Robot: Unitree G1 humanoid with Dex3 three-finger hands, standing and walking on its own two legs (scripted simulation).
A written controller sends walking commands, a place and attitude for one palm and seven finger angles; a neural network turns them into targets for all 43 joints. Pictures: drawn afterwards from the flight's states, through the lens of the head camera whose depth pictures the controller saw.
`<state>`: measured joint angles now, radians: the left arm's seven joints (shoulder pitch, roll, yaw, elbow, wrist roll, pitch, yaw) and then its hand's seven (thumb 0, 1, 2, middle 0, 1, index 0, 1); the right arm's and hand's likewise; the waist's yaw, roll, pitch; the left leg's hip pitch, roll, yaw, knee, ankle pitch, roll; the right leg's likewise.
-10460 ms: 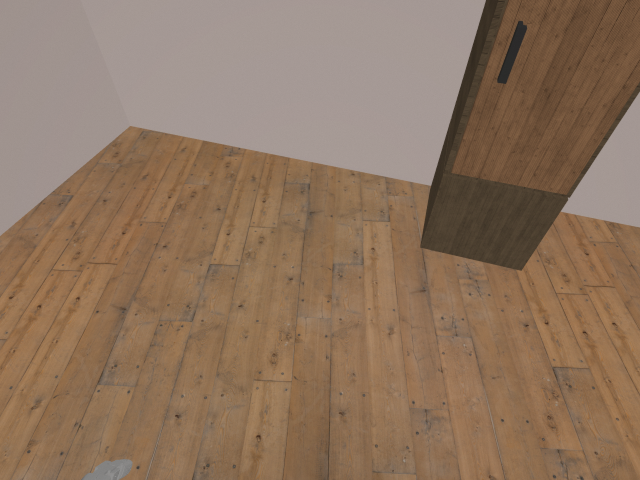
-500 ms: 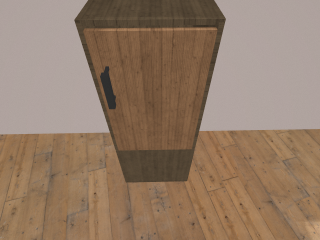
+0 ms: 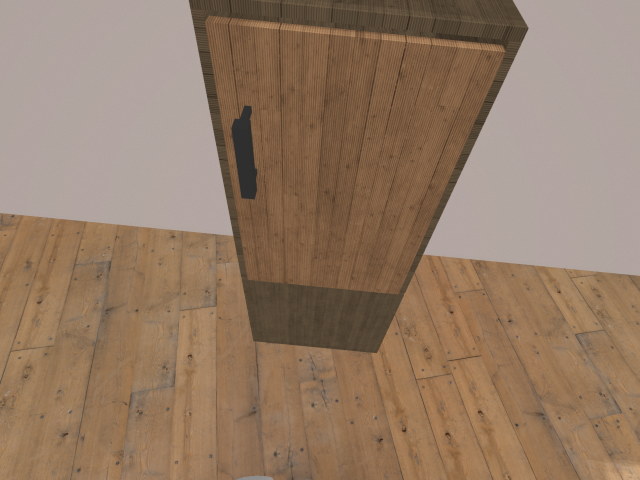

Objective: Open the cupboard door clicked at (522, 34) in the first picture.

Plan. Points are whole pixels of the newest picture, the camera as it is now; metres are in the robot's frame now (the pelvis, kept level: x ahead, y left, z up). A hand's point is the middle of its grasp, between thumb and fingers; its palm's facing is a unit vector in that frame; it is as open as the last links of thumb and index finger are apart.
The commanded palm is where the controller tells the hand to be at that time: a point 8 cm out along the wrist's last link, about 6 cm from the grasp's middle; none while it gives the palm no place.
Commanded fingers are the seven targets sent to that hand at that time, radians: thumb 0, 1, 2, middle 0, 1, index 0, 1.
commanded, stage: come to a stop and stand still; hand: left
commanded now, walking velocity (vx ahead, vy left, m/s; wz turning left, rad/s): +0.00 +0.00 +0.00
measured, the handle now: (248, 153) +0.54 +0.17 +0.08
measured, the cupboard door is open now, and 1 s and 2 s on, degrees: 0 0 0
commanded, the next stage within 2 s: look again from close up in 1.98 s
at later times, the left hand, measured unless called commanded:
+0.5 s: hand out of the picture -0.05 +0.17 -0.17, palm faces +0.02 -0.98 -0.18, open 7.4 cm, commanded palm none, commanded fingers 0.00 0.90 0.90 -0.20 -0.30 -0.20 -0.30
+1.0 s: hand out of the picture -0.14 +0.12 -0.16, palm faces +0.09 -0.98 -0.16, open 7.4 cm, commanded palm none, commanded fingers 0.00 0.90 0.90 -0.20 -0.30 -0.20 -0.30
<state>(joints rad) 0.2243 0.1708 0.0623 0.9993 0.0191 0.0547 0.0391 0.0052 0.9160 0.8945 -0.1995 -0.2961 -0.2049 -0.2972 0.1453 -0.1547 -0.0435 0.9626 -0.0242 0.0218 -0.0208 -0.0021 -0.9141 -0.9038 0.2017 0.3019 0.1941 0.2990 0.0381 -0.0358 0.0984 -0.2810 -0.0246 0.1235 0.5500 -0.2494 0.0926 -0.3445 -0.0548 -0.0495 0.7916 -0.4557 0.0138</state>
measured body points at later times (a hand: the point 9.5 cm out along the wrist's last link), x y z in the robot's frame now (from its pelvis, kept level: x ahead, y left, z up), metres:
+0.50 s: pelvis -0.04 +0.01 +0.01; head -0.04 +0.01 +0.46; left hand -0.05 +0.22 -0.15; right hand -0.06 -0.22 -0.15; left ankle +0.03 +0.06 -0.73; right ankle -0.09 -0.12 -0.73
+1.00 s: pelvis -0.05 -0.02 +0.01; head -0.06 -0.02 +0.46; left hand -0.15 +0.18 -0.15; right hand -0.07 -0.21 -0.16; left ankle +0.03 +0.06 -0.73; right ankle -0.09 -0.12 -0.73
